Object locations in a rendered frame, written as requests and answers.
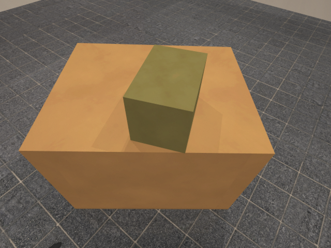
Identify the carton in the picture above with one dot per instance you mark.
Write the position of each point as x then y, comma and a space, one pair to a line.
160, 102

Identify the pedestal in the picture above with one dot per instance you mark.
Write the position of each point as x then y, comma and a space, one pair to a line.
80, 139

